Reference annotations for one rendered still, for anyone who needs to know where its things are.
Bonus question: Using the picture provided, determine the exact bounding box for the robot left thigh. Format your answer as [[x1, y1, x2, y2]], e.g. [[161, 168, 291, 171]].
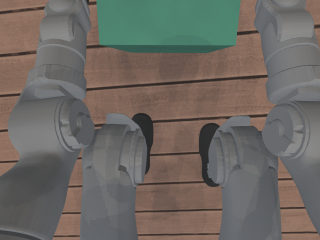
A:
[[79, 124, 147, 240]]

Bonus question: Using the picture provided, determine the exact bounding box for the right robot upper arm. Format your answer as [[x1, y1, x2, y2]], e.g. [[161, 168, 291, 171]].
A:
[[261, 100, 320, 236]]

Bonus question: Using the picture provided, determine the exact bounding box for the left robot upper arm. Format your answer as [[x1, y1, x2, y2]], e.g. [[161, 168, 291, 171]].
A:
[[0, 95, 95, 240]]

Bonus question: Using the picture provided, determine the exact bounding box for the robot left forearm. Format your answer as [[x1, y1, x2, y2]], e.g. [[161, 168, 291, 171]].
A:
[[7, 0, 92, 137]]

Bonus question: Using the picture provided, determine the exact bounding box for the robot right foot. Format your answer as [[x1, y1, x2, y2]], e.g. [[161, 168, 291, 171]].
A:
[[199, 123, 220, 187]]

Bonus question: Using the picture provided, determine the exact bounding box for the carton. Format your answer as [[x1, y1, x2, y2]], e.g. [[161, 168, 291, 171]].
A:
[[96, 0, 241, 53]]

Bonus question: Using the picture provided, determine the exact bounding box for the robot right forearm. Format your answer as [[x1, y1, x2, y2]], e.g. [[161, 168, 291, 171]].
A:
[[254, 0, 320, 105]]

